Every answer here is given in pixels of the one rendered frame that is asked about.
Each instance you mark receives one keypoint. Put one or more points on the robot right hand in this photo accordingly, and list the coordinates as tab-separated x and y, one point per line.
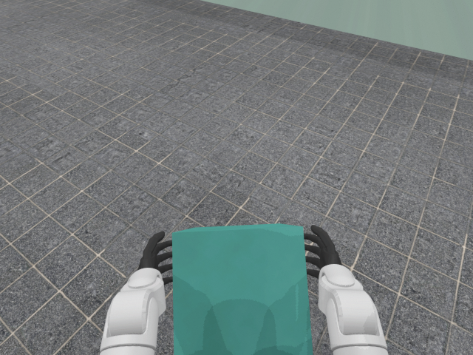
326	250

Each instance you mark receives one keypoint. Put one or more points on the robot left forearm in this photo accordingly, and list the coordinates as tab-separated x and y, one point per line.
132	319

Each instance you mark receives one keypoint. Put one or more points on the robot left hand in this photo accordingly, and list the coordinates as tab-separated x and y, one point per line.
150	258

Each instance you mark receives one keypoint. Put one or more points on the carton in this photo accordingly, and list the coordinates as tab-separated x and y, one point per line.
241	290

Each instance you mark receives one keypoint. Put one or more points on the robot right forearm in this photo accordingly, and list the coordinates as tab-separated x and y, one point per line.
352	319

